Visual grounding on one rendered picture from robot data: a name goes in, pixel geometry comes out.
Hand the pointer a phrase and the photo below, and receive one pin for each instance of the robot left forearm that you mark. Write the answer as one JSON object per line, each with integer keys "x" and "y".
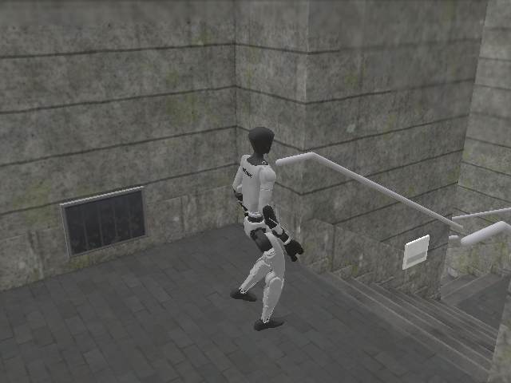
{"x": 239, "y": 196}

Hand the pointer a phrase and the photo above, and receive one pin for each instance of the left robot upper arm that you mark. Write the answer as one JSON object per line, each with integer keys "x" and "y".
{"x": 237, "y": 184}

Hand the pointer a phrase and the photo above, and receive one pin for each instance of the right robot hand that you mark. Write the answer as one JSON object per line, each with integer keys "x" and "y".
{"x": 292, "y": 248}

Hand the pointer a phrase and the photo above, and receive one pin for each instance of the robot right forearm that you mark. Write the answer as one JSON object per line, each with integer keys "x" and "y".
{"x": 278, "y": 231}

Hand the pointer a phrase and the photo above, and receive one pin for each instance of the right robot upper arm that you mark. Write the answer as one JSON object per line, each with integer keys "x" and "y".
{"x": 267, "y": 179}

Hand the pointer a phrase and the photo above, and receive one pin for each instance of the left robot shin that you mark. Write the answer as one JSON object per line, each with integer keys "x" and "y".
{"x": 260, "y": 270}

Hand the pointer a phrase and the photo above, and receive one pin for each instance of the humanoid robot torso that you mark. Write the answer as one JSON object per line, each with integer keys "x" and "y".
{"x": 250, "y": 190}

